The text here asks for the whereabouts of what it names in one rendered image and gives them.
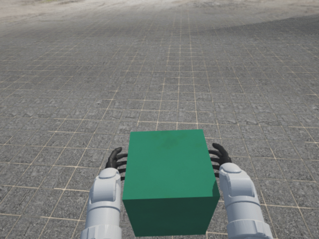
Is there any carton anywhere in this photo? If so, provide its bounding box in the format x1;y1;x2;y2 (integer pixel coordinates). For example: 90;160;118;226
122;129;220;237

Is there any left robot forearm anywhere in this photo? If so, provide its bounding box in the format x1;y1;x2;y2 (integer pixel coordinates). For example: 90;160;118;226
80;168;122;239

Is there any right robot forearm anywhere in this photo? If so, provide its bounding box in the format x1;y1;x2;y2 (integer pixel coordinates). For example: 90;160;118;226
219;163;273;239

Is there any robot right hand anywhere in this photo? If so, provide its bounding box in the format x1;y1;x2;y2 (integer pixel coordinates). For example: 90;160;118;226
208;143;232;178

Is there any robot left hand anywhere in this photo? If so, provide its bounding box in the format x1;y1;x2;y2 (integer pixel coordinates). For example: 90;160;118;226
105;147;128;181

